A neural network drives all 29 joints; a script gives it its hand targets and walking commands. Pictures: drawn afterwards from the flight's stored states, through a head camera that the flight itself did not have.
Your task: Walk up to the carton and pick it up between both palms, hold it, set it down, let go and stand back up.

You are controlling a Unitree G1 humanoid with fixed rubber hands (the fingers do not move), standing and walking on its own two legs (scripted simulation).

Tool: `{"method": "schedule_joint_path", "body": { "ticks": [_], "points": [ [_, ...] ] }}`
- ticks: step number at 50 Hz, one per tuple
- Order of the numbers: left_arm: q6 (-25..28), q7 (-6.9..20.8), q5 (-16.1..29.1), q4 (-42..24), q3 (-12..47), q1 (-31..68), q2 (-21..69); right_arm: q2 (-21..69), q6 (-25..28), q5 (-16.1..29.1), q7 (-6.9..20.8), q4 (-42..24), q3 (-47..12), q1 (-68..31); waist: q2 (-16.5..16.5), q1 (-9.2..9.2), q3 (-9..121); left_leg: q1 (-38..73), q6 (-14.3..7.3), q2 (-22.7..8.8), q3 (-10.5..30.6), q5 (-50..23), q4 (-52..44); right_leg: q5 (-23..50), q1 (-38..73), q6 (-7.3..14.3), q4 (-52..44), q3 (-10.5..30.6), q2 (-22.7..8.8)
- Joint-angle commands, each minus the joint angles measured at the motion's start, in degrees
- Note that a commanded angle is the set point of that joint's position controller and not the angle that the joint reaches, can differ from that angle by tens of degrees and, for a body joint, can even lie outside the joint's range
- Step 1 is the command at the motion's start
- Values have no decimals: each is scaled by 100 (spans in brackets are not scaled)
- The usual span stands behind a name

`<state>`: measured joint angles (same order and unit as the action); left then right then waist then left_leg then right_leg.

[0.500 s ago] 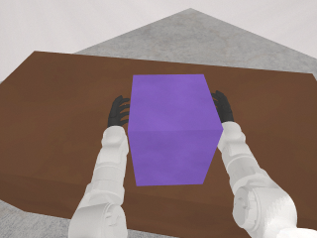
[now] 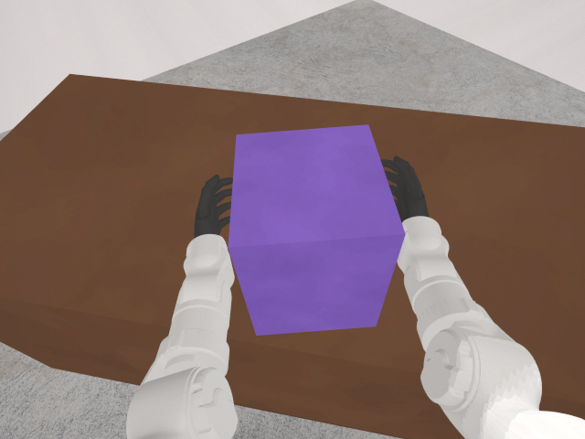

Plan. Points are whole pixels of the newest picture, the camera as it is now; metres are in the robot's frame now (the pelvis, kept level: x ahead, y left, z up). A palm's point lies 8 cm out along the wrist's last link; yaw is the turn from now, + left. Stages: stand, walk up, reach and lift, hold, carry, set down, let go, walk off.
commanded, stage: set down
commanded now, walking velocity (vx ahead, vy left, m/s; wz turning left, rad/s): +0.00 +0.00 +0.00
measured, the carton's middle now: (309, 235) +0.41 +0.04 +0.01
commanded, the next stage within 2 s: none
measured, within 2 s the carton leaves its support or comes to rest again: rests again in 0.10 s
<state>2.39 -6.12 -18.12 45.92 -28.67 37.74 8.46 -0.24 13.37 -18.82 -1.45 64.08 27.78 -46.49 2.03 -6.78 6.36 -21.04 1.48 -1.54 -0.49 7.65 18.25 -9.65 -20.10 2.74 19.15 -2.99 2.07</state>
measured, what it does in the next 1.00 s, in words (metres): stands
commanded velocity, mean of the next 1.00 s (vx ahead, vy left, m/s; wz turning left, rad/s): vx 0.00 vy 0.00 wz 0.00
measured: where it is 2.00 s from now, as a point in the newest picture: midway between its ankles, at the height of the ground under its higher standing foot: outside the picture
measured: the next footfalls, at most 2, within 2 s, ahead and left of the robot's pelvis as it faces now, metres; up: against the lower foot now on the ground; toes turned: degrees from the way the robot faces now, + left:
none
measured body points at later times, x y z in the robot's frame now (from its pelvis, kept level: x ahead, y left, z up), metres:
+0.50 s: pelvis +0.00 +0.00 +0.00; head +0.05 +0.01 +0.45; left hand +0.39 +0.19 +0.05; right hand +0.44 -0.10 +0.06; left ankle +0.00 +0.14 -0.75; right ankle -0.01 -0.08 -0.75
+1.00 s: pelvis +0.00 +0.00 +0.00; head +0.06 +0.02 +0.45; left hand +0.39 +0.19 +0.04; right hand +0.44 -0.10 +0.06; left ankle +0.00 +0.14 -0.75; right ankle -0.01 -0.08 -0.75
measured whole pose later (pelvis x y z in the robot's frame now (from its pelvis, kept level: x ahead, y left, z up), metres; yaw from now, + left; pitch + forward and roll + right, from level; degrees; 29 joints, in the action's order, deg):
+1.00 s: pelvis +0.00 +0.00 +0.00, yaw -2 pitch +11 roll +0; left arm 5.1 -5.7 -23.2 46.6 -34.3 40.4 9.5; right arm 1.2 13.4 -21.3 1.7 61.1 31.6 -46.3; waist 3.1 -7.0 4.3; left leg -21.5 0.9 -2.1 -2.7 8.4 19.3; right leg -9.3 -21.0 2.5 19.4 -1.0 2.6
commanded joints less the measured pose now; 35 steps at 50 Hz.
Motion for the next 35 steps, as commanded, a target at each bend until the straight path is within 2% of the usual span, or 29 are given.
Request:
{"method": "schedule_joint_path", "body": {
  "ticks": [1,8,20,27,35],
  "points": [
    [355,417,-155,-650,1564,3983,2454,2937,340,-346,847,-423,-1181,-3338,67,-132,3293,596,-71,61,-681,-1741,28,2312,2285,-469,244,-55,-219],
    [317,393,-294,-570,1328,3730,2339,2819,312,-443,918,-548,-1102,-3307,221,-258,3150,668,-122,38,-718,-1748,15,1897,2112,-426,165,-91,-155],
    [366,452,-515,-424,995,3390,2101,2704,314,-623,915,-564,-923,-3046,375,-264,2840,372,-213,78,-782,-1562,-71,1989,2354,-464,174,-35,-208],
    [406,458,-583,-361,827,3286,1807,2465,301,-664,875,-580,-780,-2929,322,-260,2734,188,-244,108,-830,-1366,-120,1974,2490,-466,178,22,-273],
    [460,391,-604,-352,637,3164,1456,2040,248,-588,796,-635,-683,-2846,285,-284,2782,116,-251,109,-829,-1473,-67,2062,2535,-459,211,85,-271]
  ]
}}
